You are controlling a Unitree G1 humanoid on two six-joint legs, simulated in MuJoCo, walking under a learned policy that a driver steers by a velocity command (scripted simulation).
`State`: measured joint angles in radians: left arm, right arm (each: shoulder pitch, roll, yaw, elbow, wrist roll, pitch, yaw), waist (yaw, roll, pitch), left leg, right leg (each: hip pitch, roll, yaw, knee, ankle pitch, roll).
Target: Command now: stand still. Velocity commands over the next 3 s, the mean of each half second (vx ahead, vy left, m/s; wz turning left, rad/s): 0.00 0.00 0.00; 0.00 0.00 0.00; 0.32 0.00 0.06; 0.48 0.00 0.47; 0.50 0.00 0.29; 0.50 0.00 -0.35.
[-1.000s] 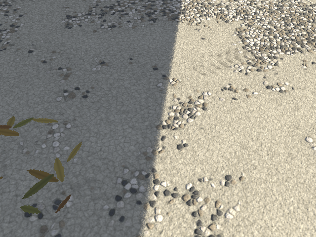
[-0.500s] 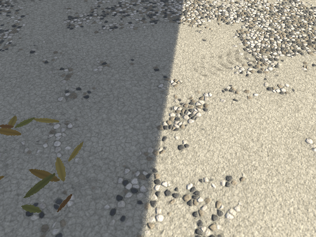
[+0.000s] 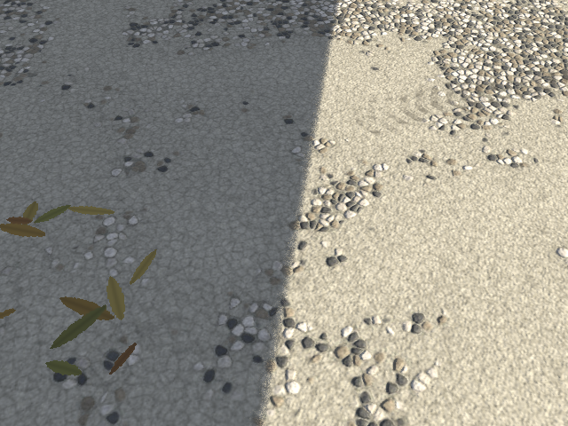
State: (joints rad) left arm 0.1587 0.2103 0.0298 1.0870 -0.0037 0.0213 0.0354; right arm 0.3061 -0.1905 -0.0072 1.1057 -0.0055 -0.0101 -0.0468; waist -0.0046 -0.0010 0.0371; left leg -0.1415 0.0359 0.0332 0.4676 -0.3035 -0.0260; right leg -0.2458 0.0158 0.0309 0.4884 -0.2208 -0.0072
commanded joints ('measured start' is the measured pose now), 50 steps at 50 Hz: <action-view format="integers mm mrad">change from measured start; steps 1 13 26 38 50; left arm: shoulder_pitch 7 28 52 73 113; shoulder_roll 102 91 80 71 57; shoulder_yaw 15 10 7 5 5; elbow -21 5 17 21 33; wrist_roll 0 -2 -3 -4 -8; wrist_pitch -7 -6 -7 -8 -8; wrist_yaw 4 7 9 11 15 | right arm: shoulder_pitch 79 117 147 165 201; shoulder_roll -91 -74 -60 -50 -45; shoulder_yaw -14 -13 -14 -15 -21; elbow -10 -6 -6 -7 4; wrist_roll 0 2 3 4 11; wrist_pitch -5 -7 -8 -9 -6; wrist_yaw -3 -4 -4 -3 -6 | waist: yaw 1 3 4 4 2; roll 5 7 7 7 22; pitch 8 15 22 26 21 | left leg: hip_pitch -95 -99 -104 -107 -113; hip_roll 3 0 -2 -4 -19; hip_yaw -3 -4 -6 -8 -5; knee -96 -97 -98 -97 -105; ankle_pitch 83 86 88 91 -146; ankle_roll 12 17 22 25 48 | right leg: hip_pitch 59 55 51 48 33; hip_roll -30 -29 -30 -30 7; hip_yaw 26 22 18 16 -24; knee -74 -72 -69 -66 -37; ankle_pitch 137 141 142 144 -115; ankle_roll -32 -28 -24 -20 -22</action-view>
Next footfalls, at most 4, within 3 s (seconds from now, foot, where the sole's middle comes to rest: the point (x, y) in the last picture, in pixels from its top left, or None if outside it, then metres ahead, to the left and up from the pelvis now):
1.70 left None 0.45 0.13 -0.77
2.18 right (285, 327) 0.77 0.03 -0.77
2.68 left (160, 287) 0.89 0.37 -0.77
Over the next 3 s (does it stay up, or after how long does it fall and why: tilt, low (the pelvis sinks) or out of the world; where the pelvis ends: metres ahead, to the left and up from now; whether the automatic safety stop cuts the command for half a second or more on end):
stays up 0.93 0.27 0.01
